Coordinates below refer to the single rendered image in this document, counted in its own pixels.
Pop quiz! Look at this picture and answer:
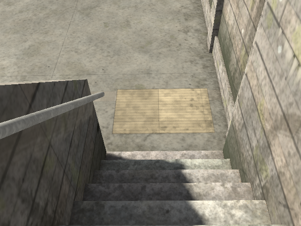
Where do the stairs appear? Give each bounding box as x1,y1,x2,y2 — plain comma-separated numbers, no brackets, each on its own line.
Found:
58,151,287,226

